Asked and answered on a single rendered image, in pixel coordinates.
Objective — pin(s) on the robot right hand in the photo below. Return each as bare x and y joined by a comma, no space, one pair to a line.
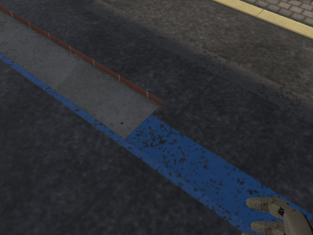
295,222

